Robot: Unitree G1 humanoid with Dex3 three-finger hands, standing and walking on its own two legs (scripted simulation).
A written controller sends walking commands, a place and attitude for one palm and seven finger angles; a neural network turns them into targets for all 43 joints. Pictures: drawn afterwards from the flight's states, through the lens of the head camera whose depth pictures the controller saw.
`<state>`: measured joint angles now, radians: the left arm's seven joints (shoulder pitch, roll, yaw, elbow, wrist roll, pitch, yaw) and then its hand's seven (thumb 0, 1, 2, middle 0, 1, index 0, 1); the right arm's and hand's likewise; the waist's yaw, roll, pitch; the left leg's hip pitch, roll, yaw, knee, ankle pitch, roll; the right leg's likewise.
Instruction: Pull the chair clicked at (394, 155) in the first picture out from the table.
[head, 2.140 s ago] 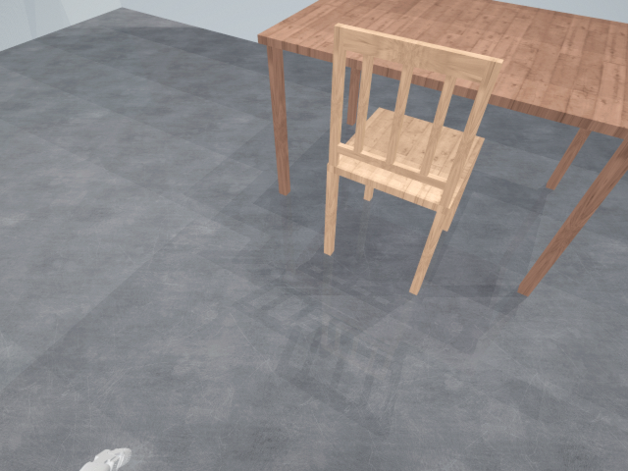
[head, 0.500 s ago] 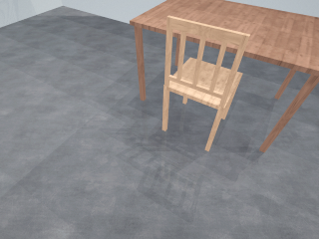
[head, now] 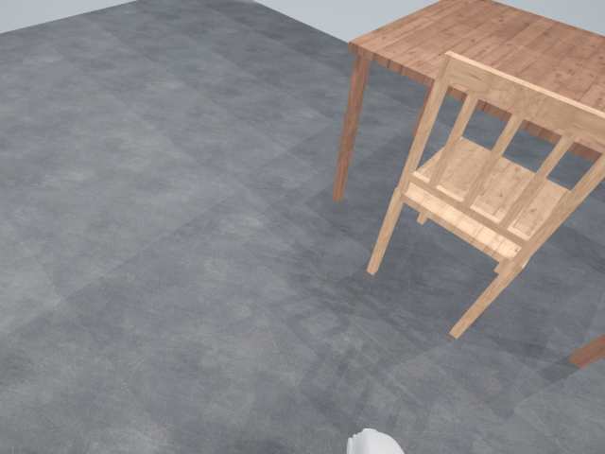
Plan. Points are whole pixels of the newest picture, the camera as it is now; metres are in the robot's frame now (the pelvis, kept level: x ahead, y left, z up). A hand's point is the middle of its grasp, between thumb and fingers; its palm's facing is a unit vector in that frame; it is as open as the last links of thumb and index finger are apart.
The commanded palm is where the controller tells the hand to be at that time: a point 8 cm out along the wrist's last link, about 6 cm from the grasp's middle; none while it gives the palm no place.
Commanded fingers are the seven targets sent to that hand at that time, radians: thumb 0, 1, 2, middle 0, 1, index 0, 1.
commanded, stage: walk to a spot facing it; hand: left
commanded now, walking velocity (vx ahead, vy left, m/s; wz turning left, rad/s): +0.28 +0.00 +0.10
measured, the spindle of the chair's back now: (491, 162) +0.78 -0.43 -0.08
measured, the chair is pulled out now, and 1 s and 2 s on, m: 0.00 0.00 0.00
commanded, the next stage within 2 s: turn to face it in 0.04 s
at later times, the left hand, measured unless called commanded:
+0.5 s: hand (222, 407) +0.22 +0.13 -0.17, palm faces +0.01 -0.97 -0.25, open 7.3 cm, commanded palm none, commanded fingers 0.00 0.90 0.90 -0.20 -0.30 -0.20 -0.30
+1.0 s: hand (198, 354) +0.30 +0.19 -0.17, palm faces -0.26 -0.94 -0.23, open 7.4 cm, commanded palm none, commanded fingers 0.00 0.90 0.90 -0.20 -0.30 -0.20 -0.30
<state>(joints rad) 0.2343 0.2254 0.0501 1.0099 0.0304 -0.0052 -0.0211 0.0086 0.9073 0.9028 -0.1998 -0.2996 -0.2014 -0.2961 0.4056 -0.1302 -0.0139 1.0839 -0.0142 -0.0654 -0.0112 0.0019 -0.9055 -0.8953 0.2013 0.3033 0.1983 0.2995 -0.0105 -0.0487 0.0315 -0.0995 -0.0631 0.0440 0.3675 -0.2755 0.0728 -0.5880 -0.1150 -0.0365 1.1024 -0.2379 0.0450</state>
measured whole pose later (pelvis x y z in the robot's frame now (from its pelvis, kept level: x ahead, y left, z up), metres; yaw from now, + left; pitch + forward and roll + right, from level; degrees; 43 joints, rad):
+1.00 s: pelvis +0.18 -0.01 +0.00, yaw -22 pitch +0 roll -1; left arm 0.24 0.28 0.11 0.94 0.03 0.07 -0.03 0.01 0.91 0.90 -0.20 -0.30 -0.20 -0.30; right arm 0.20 -0.18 -0.03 0.93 -0.03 0.01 -0.04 0.00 -0.90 -0.90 0.20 0.30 0.20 0.30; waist 0.04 -0.05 0.05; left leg -0.16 0.05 0.14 0.45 -0.29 0.01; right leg -0.54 -0.01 0.02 1.11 -0.36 0.07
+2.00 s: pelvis +0.23 -0.10 -0.01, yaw -40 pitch -1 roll +0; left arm 0.21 0.16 0.05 1.03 0.02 -0.03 -0.02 0.00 0.91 0.90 -0.20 -0.30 -0.20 -0.30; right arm 0.43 -0.16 -0.03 1.13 -0.03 -0.01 -0.01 0.00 -0.91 -0.90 0.20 0.30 0.20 0.30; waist -0.04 0.04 0.04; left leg -0.18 0.09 0.12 0.65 -0.45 -0.01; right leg -0.26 -0.03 -0.12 0.56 -0.27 -0.03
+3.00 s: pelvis +0.35 -0.22 +0.00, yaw -40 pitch -1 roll +2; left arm 0.21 0.15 0.02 1.02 0.03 0.01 0.04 0.00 0.91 0.90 -0.20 -0.30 -0.20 -0.30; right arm 0.21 -0.19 -0.06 1.05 -0.02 0.07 -0.02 0.00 -0.91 -0.90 0.20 0.30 0.20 0.30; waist -0.01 0.04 0.05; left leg -0.35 0.01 0.05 0.76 -0.47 -0.03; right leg -0.23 -0.03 -0.05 0.54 -0.29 -0.03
